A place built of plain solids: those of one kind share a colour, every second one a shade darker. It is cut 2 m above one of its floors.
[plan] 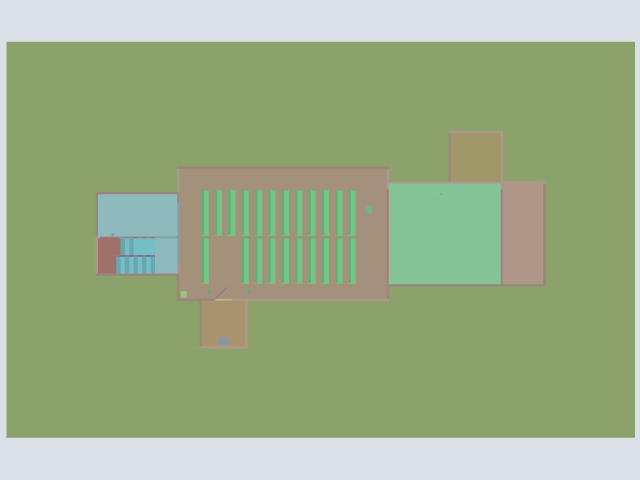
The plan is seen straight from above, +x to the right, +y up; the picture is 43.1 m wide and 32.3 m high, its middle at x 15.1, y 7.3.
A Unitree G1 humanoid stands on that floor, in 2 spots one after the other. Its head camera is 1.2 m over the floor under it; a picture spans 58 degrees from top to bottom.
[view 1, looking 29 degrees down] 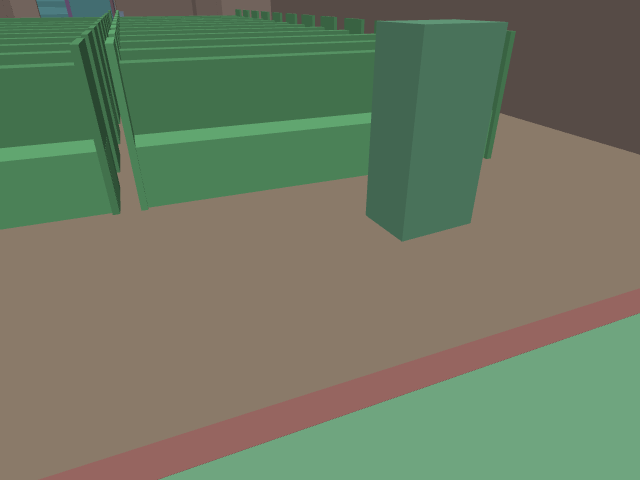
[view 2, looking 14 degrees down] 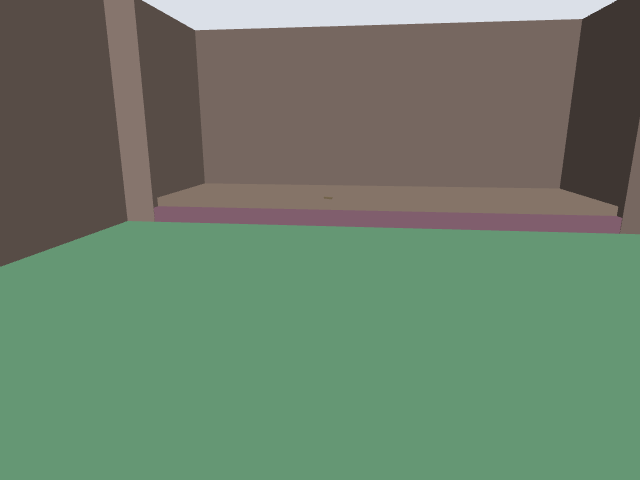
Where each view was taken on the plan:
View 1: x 20.59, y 7.71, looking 158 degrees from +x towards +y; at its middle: floor_nave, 2.69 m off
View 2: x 21.73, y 7.72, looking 7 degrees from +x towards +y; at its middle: floor_chancel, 4.96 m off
